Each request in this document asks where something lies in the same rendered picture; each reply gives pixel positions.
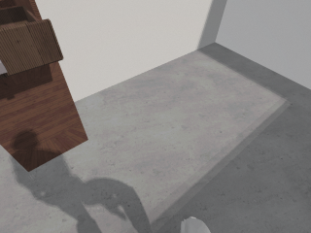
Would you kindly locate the drawer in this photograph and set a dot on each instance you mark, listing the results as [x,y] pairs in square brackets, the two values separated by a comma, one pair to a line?
[26,42]

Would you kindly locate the right robot thigh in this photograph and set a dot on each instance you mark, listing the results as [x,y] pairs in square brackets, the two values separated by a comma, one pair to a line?
[193,225]

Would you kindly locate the cabinet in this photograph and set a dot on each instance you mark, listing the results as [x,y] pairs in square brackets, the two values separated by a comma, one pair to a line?
[39,120]

